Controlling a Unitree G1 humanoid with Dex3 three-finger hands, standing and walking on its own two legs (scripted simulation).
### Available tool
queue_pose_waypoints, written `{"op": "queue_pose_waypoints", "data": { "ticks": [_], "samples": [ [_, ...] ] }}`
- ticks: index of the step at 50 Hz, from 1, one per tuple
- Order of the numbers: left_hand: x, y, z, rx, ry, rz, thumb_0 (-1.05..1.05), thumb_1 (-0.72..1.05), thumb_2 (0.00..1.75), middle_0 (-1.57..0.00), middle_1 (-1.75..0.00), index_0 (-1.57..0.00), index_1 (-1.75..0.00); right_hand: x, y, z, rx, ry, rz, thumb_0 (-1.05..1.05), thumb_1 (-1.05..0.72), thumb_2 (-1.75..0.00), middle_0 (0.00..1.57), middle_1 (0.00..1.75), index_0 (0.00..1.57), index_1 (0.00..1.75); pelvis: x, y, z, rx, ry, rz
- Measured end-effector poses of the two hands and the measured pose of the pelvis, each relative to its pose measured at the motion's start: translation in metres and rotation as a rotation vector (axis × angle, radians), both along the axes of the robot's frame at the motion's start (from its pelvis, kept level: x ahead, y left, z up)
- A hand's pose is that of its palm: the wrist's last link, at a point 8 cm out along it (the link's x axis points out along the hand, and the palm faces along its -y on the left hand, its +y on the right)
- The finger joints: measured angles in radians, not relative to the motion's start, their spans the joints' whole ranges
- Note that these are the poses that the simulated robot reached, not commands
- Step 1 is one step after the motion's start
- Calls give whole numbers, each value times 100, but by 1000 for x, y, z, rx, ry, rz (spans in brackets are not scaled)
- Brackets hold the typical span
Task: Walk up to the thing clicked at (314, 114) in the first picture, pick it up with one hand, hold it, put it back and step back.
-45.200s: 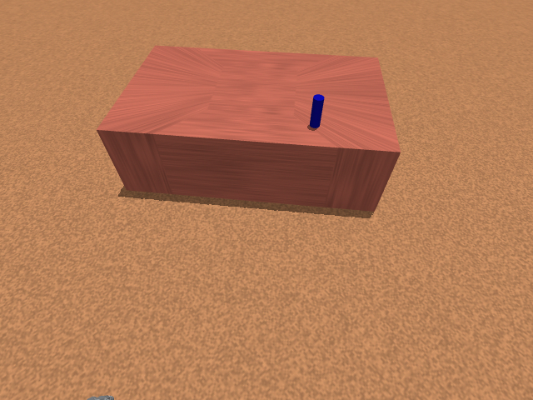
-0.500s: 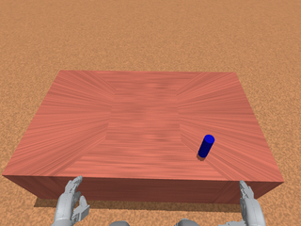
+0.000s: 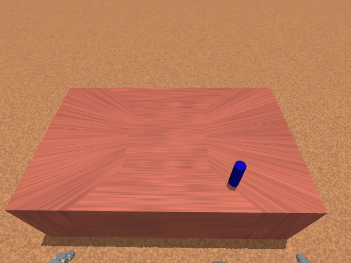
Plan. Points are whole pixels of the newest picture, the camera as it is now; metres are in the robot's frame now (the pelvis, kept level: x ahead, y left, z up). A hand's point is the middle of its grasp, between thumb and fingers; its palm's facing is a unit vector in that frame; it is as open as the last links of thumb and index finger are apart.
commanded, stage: stand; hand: right
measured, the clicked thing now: (236, 174) +0.48 -0.22 -0.29
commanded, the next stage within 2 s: none
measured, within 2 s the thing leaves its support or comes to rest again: neither
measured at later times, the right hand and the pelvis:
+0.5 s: hand out of the picture +0.04 -0.25 -0.13, palm faces -0.02 +0.94 -0.35, open 10.3 cm; pelvis +0.00 +0.00 +0.03, yaw +0 degrees
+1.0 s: hand out of the picture +0.06 -0.24 -0.13, palm faces -0.03 +0.94 -0.34, open 7.4 cm; pelvis +0.00 +0.00 +0.03, yaw +0 degrees
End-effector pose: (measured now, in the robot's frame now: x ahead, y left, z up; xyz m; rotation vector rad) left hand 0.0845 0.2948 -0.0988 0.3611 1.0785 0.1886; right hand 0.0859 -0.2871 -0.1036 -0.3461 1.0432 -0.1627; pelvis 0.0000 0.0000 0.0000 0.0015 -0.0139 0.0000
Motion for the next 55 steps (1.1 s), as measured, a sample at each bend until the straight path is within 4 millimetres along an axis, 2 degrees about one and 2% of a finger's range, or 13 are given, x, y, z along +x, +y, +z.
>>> {"op": "queue_pose_waypoints", "data": {
  "ticks": [8, 13, 17, 23, 28, 33, 41, 55],
  "samples": [
    [-19, -2, 2, -24, 93, 45, 1, 91, 90, -21, -30, -20, -30, -29, -4, 2, 0, 122, -55, -1, 51, -6, 6, 6, 7, 6, 2, -1, 15, -2, -31, -2],
    [-23, -8, 3, -48, 115, 54, 1, 91, 90, -21, -30, -20, -30, -40, -4, 5, 2, 161, -69, -1, 38, -20, 13, 16, 13, 15, 1, -1, 23, -3, -48, -2],
    [-24, -11, 4, -59, 124, 56, 1, 91, 90, -21, -30, -20, -30, -44, -6, 9, -3, 178, -79, -1, 17, -41, 16, 22, 17, 22, -1, -1, 27, -4, -56, -2],
    [-27, -8, 5, -61, 138, 63, 1, 91, 90, -21, -30, -20, -30, -46, -5, 11, -1, 192, -85, 0, -25, -71, 19, 27, 19, 27, -3, -1, 30, -5, -60, -4],
    [-31, -4, 6, -55, 152, 72, 1, 91, 90, -21, -30, -20, -30, -46, -3, 11, 6, 201, -84, 0, -59, -82, 20, 29, 20, 29, -4, 0, 31, -5, -61, -4],
    [-34, -1, 8, -47, 163, 79, 1, 91, 90, -21, -30, -20, -30, -45, 0, 10, 13, 206, -82, 0, -78, -87, 20, 29, 20, 29, -4, 1, 32, -4, -62, -4],
    [-35, 2, 10, -41, 170, 80, 1, 91, 90, -21, -30, -20, -30, -40, 1, 11, 17, 205, -79, 0, -88, -89, 20, 30, 20, 30, -4, 3, 33, -3, -61, -4],
    [-27, 4, 9, -48, 164, 70, 0, 91, 90, -21, -30, -20, -30, -32, -1, 15, 4, 201, -83, 0, -90, -90, 20, 30, 20, 30, -1, 6, 34, -3, -55, -5]
  ]
}}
